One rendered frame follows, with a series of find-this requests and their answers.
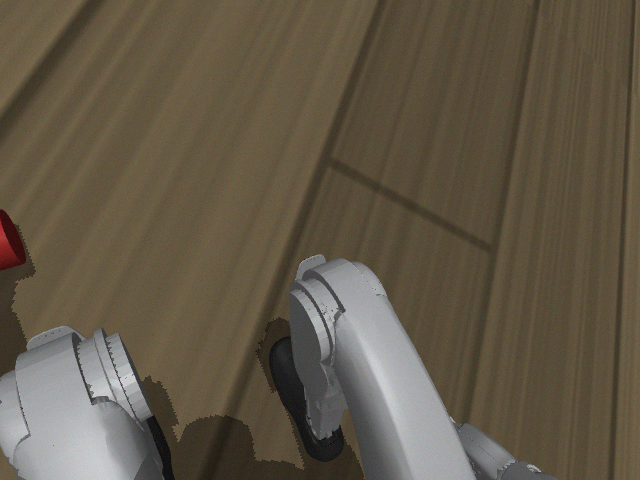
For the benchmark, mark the right robot hand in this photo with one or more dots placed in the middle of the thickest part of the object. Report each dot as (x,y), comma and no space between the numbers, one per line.
(487,457)

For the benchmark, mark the bottle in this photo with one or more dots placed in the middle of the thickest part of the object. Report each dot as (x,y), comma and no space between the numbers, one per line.
(11,248)

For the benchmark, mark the right robot arm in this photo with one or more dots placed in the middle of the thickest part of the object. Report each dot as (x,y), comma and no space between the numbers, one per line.
(523,470)

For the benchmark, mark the right robot foot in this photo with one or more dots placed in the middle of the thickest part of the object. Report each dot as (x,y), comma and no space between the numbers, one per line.
(291,392)

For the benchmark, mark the left robot foot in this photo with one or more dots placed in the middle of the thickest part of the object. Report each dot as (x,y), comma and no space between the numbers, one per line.
(162,447)

